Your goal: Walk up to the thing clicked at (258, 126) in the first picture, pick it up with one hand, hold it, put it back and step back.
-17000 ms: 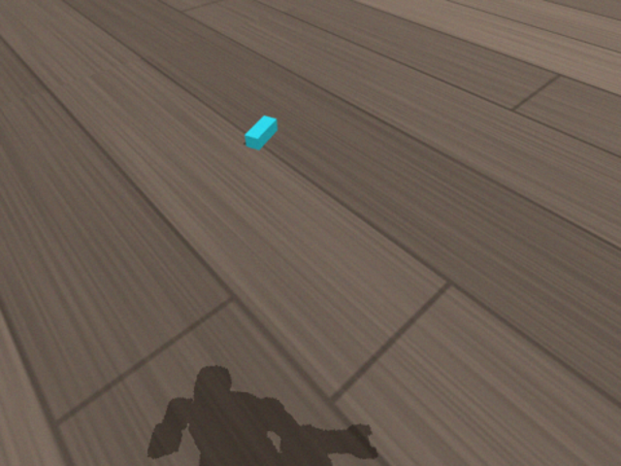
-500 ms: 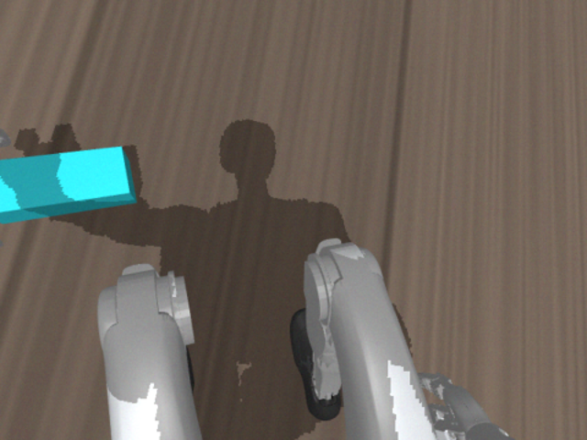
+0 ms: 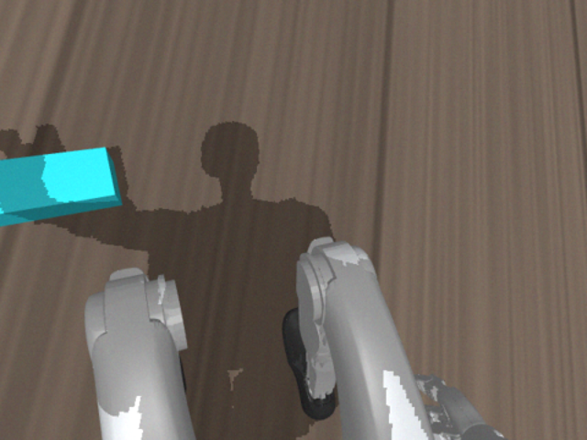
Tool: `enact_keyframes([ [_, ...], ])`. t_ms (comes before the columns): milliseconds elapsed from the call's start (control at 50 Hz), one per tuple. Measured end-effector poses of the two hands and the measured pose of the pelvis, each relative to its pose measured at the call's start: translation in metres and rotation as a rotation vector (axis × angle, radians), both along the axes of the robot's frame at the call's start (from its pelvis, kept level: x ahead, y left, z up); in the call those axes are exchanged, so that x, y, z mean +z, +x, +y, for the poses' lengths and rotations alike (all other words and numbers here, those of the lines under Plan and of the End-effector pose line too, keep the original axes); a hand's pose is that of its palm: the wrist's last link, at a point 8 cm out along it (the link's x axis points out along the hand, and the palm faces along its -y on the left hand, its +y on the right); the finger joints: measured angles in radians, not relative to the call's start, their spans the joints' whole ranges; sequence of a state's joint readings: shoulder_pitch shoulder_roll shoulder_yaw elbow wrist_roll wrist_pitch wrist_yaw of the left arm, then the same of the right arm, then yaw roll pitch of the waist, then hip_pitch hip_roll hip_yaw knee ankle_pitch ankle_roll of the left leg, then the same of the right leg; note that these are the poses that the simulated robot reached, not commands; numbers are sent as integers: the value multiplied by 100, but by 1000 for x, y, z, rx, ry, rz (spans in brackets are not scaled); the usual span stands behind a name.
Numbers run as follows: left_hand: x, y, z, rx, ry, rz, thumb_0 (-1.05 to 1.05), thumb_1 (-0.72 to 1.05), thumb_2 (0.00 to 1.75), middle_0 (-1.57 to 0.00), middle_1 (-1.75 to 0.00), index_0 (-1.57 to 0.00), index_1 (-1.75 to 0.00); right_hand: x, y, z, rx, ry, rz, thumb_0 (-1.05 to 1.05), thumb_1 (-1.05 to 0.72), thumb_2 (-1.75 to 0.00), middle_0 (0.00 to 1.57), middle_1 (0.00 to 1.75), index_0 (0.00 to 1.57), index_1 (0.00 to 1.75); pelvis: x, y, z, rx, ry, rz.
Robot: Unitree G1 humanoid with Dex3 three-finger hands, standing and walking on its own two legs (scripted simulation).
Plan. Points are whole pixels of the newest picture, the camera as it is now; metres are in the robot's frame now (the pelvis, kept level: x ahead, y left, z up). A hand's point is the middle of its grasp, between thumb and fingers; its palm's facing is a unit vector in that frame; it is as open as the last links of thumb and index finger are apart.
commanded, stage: rise first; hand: left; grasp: from above
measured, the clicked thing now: (43, 188) +0.47 +0.32 -0.28
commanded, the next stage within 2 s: approach in 0.90 s
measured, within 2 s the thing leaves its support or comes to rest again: neither
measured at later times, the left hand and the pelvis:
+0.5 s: hand out of the picture +0.43 +0.36 -0.17, palm faces -0.44 -0.09 -0.90, open 14.3 cm; pelvis +0.00 +0.00 +0.00, yaw +0 degrees
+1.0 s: hand out of the picture +0.43 +0.36 -0.16, palm faces -0.43 -0.09 -0.90, open 14.3 cm; pelvis +0.00 +0.00 +0.00, yaw +0 degrees
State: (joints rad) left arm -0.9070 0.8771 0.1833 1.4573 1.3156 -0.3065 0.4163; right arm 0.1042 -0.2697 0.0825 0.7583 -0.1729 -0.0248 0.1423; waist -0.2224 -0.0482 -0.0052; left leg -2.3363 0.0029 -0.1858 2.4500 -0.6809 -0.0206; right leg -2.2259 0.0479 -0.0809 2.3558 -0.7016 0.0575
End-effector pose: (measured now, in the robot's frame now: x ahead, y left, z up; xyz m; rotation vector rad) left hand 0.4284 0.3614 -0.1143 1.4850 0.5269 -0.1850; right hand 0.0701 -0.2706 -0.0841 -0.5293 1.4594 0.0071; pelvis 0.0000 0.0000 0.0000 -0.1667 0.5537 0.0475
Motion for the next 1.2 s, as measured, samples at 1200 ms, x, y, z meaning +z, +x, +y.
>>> enact_keyframes([
  [1200, 12, 9, -14, -62, 14, 12, 0, -58, 105, -8, -103, -6, -104, 6, -9, 3, -14, 15, -17, 0, -90, -89, 21, 30, 21, 30, 5, -4, 1, 7, 0, 1],
])
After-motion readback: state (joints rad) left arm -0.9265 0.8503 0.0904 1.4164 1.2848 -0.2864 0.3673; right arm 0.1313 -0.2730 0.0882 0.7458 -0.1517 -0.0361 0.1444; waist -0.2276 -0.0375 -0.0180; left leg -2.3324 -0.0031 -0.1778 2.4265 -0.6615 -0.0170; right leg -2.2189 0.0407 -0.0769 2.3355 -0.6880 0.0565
